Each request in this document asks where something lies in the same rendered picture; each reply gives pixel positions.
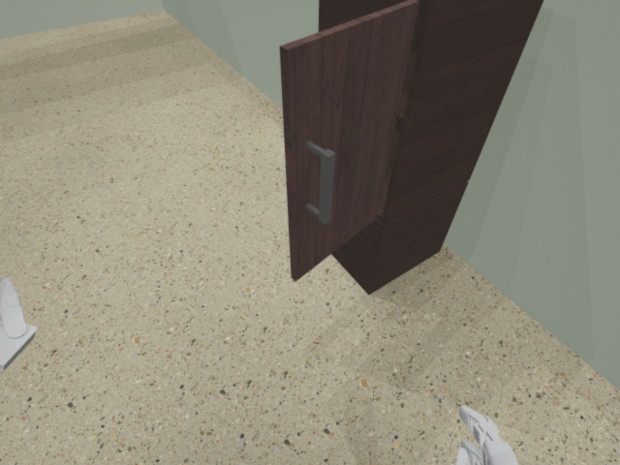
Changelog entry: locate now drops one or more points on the cupboard door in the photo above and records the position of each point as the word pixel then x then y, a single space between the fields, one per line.
pixel 341 89

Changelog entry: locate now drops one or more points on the robot right hand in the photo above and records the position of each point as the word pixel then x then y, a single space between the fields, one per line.
pixel 494 450

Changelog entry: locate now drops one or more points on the handle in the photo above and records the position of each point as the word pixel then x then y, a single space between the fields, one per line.
pixel 326 183

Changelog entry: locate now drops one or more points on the robot left hand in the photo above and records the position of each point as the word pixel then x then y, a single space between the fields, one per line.
pixel 15 333

